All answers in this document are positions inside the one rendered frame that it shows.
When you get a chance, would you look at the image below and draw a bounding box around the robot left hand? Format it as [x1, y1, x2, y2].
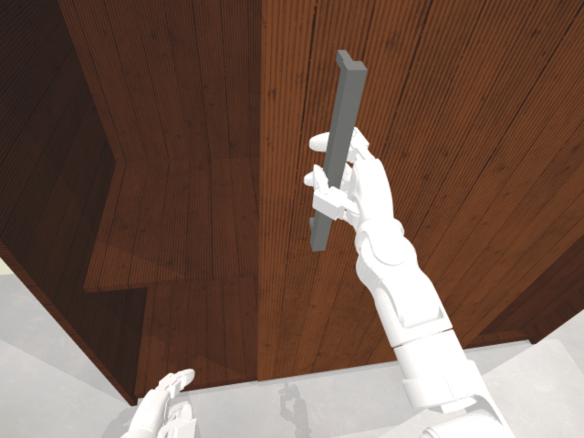
[129, 369, 196, 438]

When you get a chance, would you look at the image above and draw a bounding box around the robot right forearm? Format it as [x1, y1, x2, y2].
[355, 217, 516, 438]

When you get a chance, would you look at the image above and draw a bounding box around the robot right hand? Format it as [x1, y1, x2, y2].
[304, 127, 394, 233]

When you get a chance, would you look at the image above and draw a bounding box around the wardrobe door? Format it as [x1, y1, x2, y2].
[257, 0, 584, 381]
[478, 234, 584, 335]

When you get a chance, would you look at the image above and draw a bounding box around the right robot upper arm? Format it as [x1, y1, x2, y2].
[419, 409, 511, 438]

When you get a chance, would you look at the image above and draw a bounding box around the handle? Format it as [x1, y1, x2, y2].
[308, 50, 368, 252]

